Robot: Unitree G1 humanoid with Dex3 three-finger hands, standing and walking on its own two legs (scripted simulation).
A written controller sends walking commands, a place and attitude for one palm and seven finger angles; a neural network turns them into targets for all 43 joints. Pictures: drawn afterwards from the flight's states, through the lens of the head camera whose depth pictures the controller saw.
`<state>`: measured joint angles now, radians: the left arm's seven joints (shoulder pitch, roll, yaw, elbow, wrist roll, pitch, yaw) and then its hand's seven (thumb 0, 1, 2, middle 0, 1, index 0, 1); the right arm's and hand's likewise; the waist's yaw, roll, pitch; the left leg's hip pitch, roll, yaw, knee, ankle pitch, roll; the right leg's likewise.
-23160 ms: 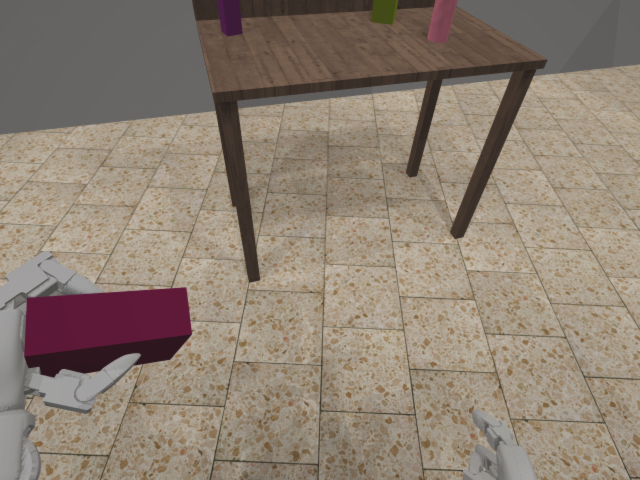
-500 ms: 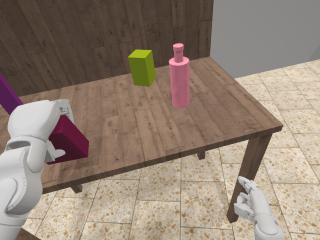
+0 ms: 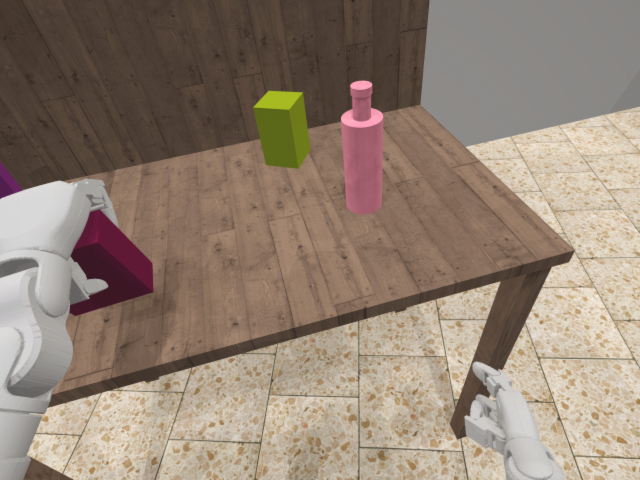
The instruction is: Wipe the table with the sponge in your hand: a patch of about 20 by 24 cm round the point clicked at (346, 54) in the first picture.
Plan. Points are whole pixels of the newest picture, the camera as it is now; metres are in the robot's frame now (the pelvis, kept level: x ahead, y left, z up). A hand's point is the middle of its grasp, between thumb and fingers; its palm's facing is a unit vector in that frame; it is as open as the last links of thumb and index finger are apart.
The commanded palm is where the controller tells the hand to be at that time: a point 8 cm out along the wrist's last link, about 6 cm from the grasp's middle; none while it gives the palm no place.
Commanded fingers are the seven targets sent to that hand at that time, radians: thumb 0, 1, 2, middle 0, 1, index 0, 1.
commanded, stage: move the sponge above the wiping area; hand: left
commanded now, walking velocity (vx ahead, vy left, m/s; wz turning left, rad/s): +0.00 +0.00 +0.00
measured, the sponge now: (96, 274) +0.27 +0.34 +0.14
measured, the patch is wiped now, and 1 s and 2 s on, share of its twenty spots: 0.00 0.00 0.00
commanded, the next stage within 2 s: none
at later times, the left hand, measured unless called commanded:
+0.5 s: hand (84, 261) +0.27 +0.34 +0.17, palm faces +0.10 -0.05 -0.99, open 9.1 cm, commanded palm +0.23 +0.32 +0.23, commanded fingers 0.00 0.10 1.30 -1.20 -1.60 -1.20 -1.60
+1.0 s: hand (108, 274) +0.28 +0.33 +0.13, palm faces -0.07 -0.02 -1.00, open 9.1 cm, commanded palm +0.25 +0.34 +0.22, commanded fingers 0.00 0.10 1.30 -1.20 -1.60 -1.20 -1.60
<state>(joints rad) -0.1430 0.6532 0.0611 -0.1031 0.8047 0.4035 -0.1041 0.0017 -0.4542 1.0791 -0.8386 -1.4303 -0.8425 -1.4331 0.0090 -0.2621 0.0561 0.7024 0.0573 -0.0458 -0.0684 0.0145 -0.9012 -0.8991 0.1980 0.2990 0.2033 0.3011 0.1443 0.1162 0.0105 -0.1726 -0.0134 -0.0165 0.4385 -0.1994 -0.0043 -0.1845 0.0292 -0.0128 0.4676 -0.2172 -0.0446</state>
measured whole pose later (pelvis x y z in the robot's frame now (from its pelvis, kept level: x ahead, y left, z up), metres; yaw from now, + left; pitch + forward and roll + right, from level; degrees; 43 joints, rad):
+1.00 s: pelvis +0.02 +0.01 +0.00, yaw +1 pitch -1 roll +0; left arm -0.11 0.63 0.00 0.00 0.87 0.32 -0.19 0.00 -0.45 1.08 -0.83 -1.44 -0.84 -1.44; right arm 0.05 -0.28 0.05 0.67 0.06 -0.03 -0.08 0.01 -0.90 -0.90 0.20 0.30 0.20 0.30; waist 0.12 0.12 0.01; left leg -0.19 -0.03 -0.04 0.43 -0.21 0.01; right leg -0.19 0.01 -0.03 0.44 -0.22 -0.03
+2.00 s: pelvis +0.02 +0.01 +0.00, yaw +1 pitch -3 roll +0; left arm -0.08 0.63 0.00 -0.11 0.85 0.23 -0.09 0.00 -0.46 1.08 -0.84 -1.43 -0.85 -1.44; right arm 0.06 -0.25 0.05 0.67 0.05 -0.03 -0.08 0.01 -0.90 -0.90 0.20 0.30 0.20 0.30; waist 0.15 0.09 0.02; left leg -0.16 -0.03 -0.03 0.42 -0.21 0.02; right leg -0.15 0.02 -0.02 0.41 -0.21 -0.03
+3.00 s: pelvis +0.01 +0.01 +0.00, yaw +0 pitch -3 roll +0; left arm -0.17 0.65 0.08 0.02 0.83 0.35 -0.03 0.00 -0.45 1.07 -0.85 -1.44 -0.85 -1.44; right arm 0.04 -0.26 0.05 0.69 0.07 -0.01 -0.07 0.01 -0.90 -0.90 0.20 0.30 0.20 0.30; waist 0.15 0.10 0.01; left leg -0.16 -0.02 -0.02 0.41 -0.21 0.01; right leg -0.15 0.03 -0.01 0.40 -0.20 -0.03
